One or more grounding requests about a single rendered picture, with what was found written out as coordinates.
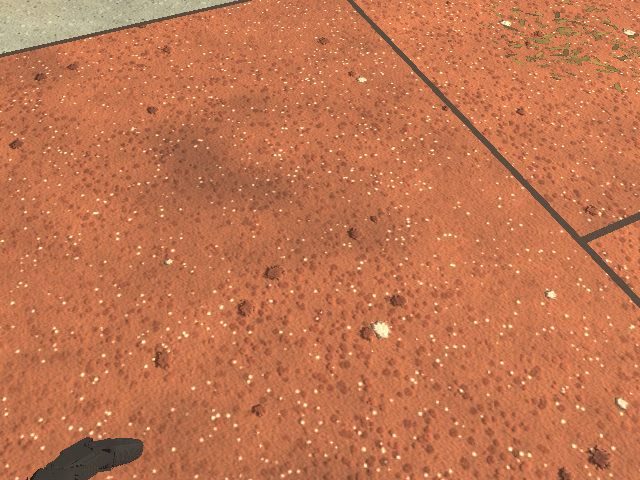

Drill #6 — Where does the robot left hand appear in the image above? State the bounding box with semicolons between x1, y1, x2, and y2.
26;437;144;480

